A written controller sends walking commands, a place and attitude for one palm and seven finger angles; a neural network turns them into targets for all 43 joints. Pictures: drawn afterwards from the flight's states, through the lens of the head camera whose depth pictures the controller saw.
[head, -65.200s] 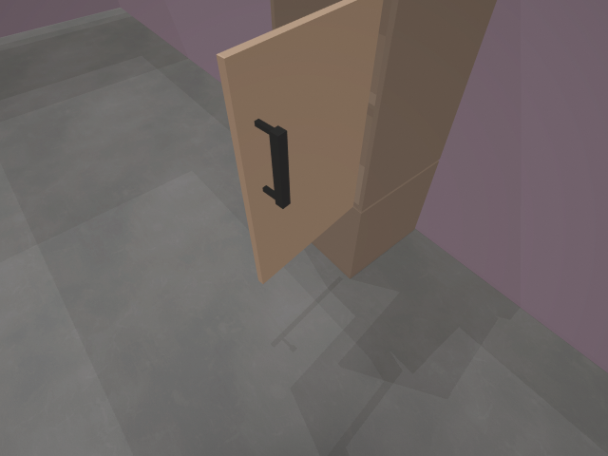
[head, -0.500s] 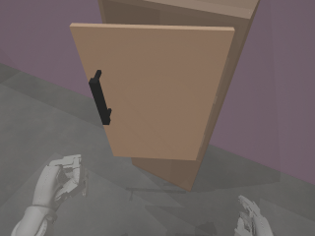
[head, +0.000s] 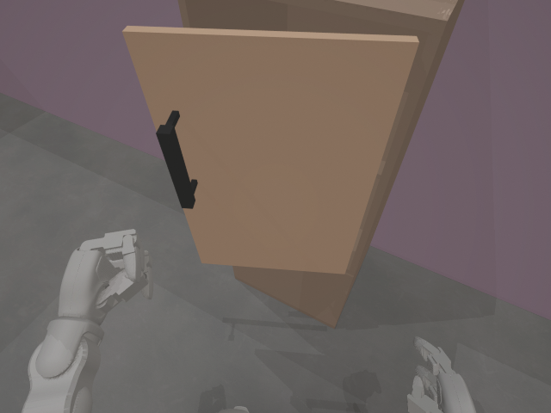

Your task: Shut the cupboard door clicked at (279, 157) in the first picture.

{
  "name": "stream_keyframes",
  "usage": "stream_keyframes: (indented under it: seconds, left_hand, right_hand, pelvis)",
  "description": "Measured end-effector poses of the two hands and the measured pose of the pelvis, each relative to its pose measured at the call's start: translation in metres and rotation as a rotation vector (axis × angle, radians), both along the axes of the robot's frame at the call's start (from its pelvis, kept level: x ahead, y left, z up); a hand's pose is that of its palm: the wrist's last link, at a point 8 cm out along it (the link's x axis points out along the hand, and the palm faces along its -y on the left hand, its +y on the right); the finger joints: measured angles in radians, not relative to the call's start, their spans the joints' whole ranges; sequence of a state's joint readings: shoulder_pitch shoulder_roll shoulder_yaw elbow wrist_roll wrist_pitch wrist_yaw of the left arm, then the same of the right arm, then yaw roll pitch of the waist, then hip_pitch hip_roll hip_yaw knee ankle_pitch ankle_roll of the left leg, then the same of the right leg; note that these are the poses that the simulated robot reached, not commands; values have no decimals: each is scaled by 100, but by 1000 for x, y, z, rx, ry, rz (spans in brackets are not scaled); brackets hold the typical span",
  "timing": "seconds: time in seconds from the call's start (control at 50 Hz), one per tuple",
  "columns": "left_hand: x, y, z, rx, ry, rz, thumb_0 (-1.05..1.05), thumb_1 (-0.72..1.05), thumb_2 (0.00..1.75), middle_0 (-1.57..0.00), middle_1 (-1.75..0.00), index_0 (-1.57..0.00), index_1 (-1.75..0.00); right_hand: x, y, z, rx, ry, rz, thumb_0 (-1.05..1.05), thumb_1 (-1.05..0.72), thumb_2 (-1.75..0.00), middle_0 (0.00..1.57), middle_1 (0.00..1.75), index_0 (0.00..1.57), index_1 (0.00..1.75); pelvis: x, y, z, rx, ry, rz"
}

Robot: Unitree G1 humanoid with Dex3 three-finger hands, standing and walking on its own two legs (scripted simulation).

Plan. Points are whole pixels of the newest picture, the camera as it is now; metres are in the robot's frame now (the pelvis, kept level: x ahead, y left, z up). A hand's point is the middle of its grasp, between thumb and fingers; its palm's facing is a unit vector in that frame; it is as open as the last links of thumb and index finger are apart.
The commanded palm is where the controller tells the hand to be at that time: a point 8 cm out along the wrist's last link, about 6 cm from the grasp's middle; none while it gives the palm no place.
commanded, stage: bring the fist close to the handle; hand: left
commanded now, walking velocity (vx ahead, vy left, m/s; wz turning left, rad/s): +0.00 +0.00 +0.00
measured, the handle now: (181, 162) +0.48 +0.19 +0.09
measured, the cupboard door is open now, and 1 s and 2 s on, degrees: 23 23 12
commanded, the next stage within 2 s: push the door shut along its arc in 1.16 s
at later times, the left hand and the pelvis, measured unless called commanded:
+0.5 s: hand (175, 235) +0.34 +0.17 +0.08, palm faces -0.02 -1.00 -0.03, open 3.1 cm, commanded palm +0.32 +0.22 +0.09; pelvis +0.01 -0.01 +0.01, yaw -1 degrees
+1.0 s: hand (183, 207) +0.39 +0.17 +0.09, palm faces -0.02 -1.00 -0.02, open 3.1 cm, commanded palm +0.36 +0.22 +0.09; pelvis +0.01 +0.00 +0.01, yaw -3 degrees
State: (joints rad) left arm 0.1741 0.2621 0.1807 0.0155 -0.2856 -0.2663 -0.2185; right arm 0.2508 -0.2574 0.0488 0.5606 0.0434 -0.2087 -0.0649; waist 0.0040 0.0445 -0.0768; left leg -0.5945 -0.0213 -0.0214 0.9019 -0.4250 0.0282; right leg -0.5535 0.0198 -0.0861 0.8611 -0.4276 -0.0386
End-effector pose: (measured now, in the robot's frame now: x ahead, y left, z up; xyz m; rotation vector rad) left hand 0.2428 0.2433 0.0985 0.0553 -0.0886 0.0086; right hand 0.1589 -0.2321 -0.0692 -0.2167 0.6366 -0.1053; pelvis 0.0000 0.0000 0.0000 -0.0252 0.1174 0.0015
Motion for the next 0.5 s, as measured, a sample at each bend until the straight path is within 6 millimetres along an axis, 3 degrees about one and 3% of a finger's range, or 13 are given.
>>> stream_keyframes:
  seconds: [0.14, 0.32, 0.5]
  left_hand:
    - [29, -23, -12, -14, 117, -85, 1, 90, 90, -130, -150, -130, -150]
    - [49, -14, -1, -8, 34, 10, 1, 90, 90, -130, -150, -130, -150]
    - [77, -18, -15, -25, 109, -31, 1, 90, 90, -130, -150, -130, -150]
  right_hand:
    - [-9, -8, -2, 11, 25, -53, 1, -90, -90, 20, 30, 21, 30]
    - [-16, -19, -5, 7, 80, -67, 1, -90, -90, 20, 30, 20, 30]
    - [-20, -25, -10, -7, 129, -89, 1, -90, -90, 20, 29, 21, 30]
  pelvis:
    - [6, -1, 5, 13, 9, -20]
    - [10, -6, 6, 21, 11, -28]
    - [9, -7, 7, 21, 21, -26]
